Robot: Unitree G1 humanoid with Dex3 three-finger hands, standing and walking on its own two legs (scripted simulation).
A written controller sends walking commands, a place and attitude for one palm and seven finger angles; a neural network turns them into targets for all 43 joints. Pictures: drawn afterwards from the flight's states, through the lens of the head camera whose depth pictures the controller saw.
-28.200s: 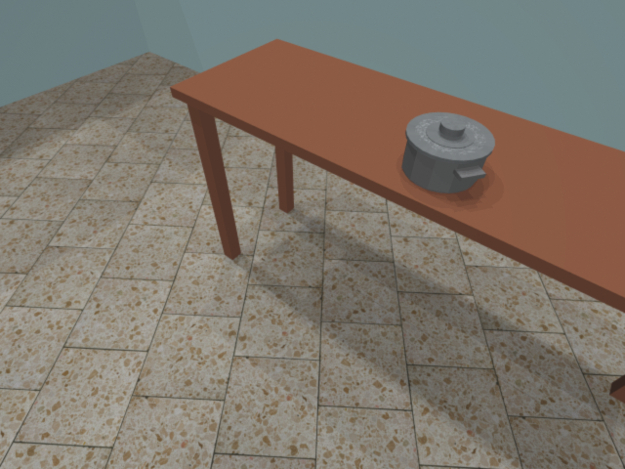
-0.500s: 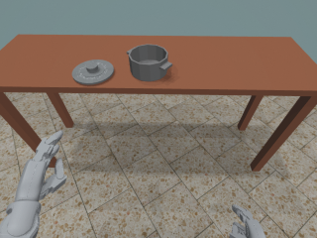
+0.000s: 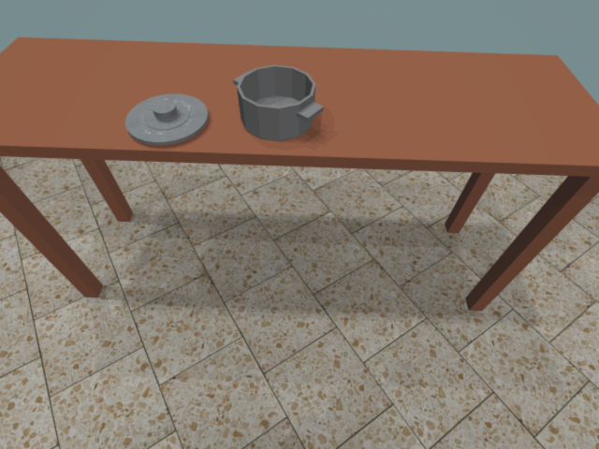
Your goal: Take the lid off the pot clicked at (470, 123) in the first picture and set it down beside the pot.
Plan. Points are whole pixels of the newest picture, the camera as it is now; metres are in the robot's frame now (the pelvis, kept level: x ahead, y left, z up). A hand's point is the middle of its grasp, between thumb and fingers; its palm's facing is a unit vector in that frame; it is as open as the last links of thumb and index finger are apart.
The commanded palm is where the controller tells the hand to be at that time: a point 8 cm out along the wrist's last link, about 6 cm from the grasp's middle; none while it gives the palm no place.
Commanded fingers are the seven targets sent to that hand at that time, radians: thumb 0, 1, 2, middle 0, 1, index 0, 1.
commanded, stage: stop stepping back and stand still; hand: left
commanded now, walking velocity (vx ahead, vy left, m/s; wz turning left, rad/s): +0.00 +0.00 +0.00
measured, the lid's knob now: (164, 109) +0.74 +0.33 +0.01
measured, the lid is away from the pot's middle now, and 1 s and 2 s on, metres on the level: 0.24 0.24 0.24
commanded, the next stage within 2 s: let the arm hang, fingers relaxed in 0.10 s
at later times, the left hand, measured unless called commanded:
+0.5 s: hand out of the picture +0.04 +0.17 -0.18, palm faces +0.02 -0.98 -0.21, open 7.3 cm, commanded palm none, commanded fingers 0.00 0.90 0.90 -0.20 -0.30 -0.20 -0.30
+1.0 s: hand out of the picture +0.05 +0.16 -0.18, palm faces +0.00 -0.98 -0.20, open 7.3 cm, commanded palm none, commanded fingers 0.00 0.90 0.90 -0.20 -0.30 -0.20 -0.30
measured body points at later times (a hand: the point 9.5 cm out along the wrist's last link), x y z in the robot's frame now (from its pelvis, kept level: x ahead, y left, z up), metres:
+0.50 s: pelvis +0.02 -0.01 +0.00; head +0.05 -0.01 +0.45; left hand +0.04 +0.22 -0.16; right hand +0.00 -0.21 -0.16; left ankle +0.01 +0.12 -0.74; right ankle -0.03 -0.09 -0.74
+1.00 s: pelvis +0.04 -0.01 +0.00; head +0.07 -0.01 +0.45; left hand +0.05 +0.21 -0.16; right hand +0.02 -0.22 -0.16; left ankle +0.01 +0.12 -0.74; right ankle -0.03 -0.09 -0.74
